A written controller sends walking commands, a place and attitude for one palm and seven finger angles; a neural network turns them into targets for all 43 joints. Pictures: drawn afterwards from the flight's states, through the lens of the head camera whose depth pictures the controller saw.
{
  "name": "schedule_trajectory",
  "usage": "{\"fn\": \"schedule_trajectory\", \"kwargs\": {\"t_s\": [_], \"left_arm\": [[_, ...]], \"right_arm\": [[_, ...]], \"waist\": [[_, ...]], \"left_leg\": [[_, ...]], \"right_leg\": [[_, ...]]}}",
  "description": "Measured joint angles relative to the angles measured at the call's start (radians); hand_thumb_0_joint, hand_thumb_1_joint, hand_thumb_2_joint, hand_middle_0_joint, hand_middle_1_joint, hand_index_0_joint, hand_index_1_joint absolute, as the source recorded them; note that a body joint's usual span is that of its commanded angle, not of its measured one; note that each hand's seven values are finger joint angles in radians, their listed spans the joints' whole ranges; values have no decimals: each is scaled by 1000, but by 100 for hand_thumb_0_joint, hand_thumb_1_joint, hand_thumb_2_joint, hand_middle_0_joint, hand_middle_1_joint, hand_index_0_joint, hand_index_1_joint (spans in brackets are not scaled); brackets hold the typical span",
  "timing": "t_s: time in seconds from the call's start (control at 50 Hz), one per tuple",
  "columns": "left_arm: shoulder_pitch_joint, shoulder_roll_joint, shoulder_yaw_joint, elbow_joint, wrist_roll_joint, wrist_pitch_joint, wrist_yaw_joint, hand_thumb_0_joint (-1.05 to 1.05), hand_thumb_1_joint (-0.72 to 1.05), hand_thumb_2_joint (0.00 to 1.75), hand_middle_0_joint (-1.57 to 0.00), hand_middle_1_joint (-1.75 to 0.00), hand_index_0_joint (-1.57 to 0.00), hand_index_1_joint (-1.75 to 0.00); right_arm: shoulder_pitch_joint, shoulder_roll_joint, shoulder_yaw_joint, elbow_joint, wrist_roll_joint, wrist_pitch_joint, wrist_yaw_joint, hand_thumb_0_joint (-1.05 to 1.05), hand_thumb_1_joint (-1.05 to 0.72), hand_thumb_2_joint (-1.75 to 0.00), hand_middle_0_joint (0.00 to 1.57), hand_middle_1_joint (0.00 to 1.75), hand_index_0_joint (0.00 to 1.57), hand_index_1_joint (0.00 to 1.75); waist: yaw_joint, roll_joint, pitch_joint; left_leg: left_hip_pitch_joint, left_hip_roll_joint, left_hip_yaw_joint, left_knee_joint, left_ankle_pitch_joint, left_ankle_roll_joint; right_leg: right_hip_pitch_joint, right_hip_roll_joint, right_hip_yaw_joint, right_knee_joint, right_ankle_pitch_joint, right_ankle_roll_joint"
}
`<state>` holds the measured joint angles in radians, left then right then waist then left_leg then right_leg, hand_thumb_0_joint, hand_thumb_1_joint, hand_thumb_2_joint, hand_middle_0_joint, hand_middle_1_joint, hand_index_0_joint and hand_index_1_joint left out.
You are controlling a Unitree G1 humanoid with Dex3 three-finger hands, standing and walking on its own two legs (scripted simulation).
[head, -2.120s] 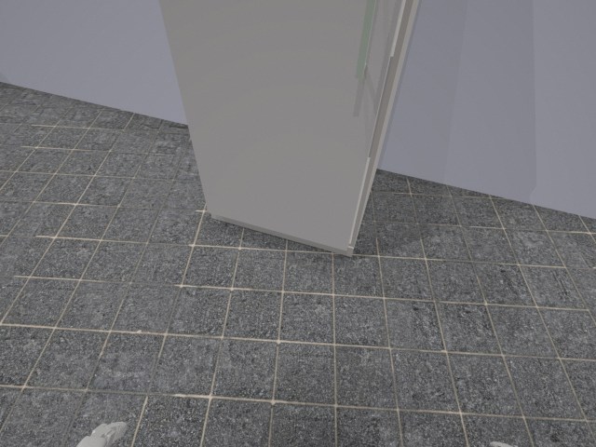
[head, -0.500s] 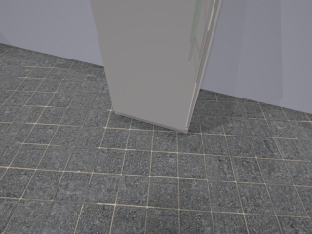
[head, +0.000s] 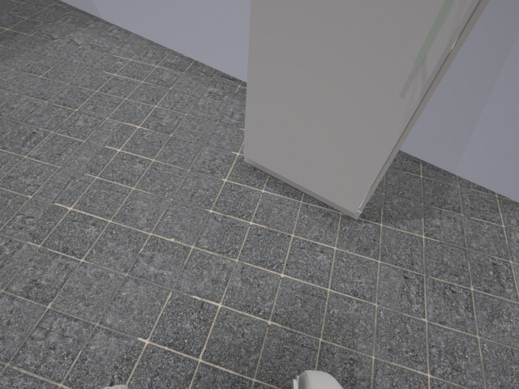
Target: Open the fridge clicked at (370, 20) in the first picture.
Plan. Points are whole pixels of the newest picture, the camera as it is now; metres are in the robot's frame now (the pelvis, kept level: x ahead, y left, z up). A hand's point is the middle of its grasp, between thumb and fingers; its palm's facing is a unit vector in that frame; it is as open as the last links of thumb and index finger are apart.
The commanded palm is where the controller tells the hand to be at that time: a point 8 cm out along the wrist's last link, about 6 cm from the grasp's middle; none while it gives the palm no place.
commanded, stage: walk to a spot facing it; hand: right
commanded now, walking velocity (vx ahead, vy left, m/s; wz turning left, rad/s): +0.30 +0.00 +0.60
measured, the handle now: (447, 5) +0.89 -0.41 +0.19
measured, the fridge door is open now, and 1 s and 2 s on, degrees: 0 0 0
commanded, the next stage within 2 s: turn to face it in 1.14 s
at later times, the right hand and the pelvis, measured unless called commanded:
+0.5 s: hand out of the picture +0.15 -0.28 -0.17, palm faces -0.20 +0.96 -0.19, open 7.4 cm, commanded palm none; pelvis +0.08 -0.08 +0.00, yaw +17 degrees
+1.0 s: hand (277, 242) +0.45 -0.05 -0.19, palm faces -0.64 +0.76 -0.10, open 7.4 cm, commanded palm none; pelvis +0.25 +0.00 -0.03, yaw +36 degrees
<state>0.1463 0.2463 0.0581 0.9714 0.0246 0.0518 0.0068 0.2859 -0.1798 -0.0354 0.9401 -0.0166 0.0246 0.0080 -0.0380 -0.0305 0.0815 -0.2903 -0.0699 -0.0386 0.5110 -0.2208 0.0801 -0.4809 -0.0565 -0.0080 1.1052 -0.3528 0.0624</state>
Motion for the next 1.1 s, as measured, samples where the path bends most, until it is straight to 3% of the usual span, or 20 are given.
{"fn": "schedule_trajectory", "kwargs": {"t_s": [0.2,0.3,0.38,0.42,0.46,0.52,0.6,0.74,0.88,0.94,0.98,1.02,1.06,1.1], "left_arm": [[16,26,16,-20,9,-24,-9,1,90,90,-20,-30,-20,-30],[7,10,11,-46,1,-39,-11,1,91,90,-20,-30,-20,-30],[14,-15,-4,-78,-10,-71,-8,1,90,90,-20,-30,-20,-30],[23,-28,-13,-88,-9,-93,-2,1,90,90,-20,-30,-20,-30],[47,-47,-25,-90,-4,-96,0,0,90,90,-21,-30,-20,-30],[110,-70,-37,-70,-3,-101,6,0,90,90,-21,-30,-20,-30],[193,-86,-42,-19,-8,-113,18,0,90,90,-21,-30,-20,-30],[315,-108,-44,64,-10,-123,34,0,90,90,-20,-30,-20,-30],[392,-130,-47,117,6,-119,35,0,90,90,-20,-30,-20,-30],[410,-136,-44,133,5,-111,29,0,90,90,-21,-30,-20,-30],[426,-141,-41,140,-3,-99,21,1,90,90,-21,-30,-20,-30],[401,-137,-38,137,-18,-79,15,1,90,90,-21,-30,-20,-30],[333,-132,-29,114,-21,-64,17,1,90,90,-21,-30,-20,-30],[256,-124,-21,75,-15,-62,16,1,90,90,-21,-30,-20,-30]], "right_arm": [[74,1,-11,18,-9,-38,10,1,-91,-90,20,30,20,30],[96,-13,-15,20,-15,-36,9,1,-91,-90,20,30,20,30],[104,-36,-27,16,-14,-19,10,1,-91,-90,20,30,20,30],[98,-49,-37,22,-8,-8,11,1,-91,-90,20,30,20,30],[82,-63,-49,32,-12,4,17,1,-91,-90,20,30,20,30],[52,-90,-66,28,-23,7,34,1,-91,-90,20,30,20,30],[11,-104,-78,4,-26,7,40,1,-91,-90,20,30,19,30],[-52,-76,-73,7,-25,26,39,1,-92,-90,19,30,19,30],[-158,-15,-40,10,-21,28,51,1,-92,-90,19,30,19,30],[-206,4,-26,-7,-20,8,51,1,-91,-90,20,30,19,30],[-214,5,-20,-19,-21,-23,51,1,-91,-90,20,30,19,30],[-213,5,-16,-28,-11,-54,37,1,-91,-90,20,30,19,30],[-204,-5,-14,-31,3,-62,21,0,-91,-90,20,30,20,30],[-179,-17,-16,-20,9,-61,7,0,-91,-90,20,30,20,30]], "waist": [[-12,9,-85],[-31,27,-103],[-32,50,-111],[-17,60,-111],[-9,71,-109],[5,75,-114],[12,75,-103],[43,72,-67],[93,55,2],[105,45,30],[99,55,33],[82,56,36],[82,61,54],[80,66,51]], "left_leg": [[53,-38,-103,-140,65,-9],[72,-41,-162,-143,50,-31],[58,-46,-209,-62,-13,-62],[-2,-40,-179,103,-147,-57],[-89,-15,-99,317,-195,-67],[-207,34,-7,545,-103,-85],[-320,85,16,679,41,-103],[-417,131,38,713,116,-117],[-348,122,169,405,52,-81],[-273,73,221,243,-7,-39],[-174,48,244,120,22,-3],[-166,28,233,157,-12,53],[-129,12,213,167,-55,58],[-76,-2,185,120,-54,39]], "right_leg": [[-3,-12,24,-117,49,16],[43,12,23,-299,8,4],[159,42,12,-540,24,-16],[187,45,-9,-573,74,-54],[222,38,-50,-570,68,-88],[299,22,-91,-645,71,-98],[384,14,-147,-731,75,-100],[480,18,-252,-774,11,-98],[569,1,-335,-783,-76,-69],[582,-31,-369,-707,-143,-43],[541,-66,-378,-513,-177,-26],[391,-89,-273,-126,-189,-12],[235,-72,-149,170,-166,-7],[107,-78,-83,264,-100,-1]]}}
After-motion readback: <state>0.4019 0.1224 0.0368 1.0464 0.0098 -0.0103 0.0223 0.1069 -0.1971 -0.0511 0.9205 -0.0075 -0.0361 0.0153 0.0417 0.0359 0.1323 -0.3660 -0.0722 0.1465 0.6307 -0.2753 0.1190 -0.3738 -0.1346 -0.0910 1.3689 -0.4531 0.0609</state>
